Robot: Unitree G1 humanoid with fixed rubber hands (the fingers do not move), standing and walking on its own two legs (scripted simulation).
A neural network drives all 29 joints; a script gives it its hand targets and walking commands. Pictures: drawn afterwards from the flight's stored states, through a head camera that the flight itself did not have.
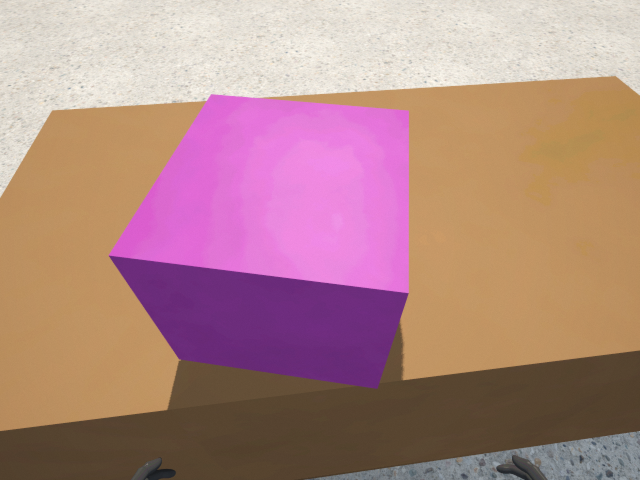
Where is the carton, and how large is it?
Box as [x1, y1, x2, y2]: [108, 94, 408, 388]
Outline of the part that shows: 211,94 108,255 180,359 377,388 408,293 408,111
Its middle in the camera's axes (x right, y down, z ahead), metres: -0.04 +0.00 +0.55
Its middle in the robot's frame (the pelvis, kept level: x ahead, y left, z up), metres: +0.42 +0.06 +0.05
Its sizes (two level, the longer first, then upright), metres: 0.303 0.289 0.249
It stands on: a pedestal, 0.70 m high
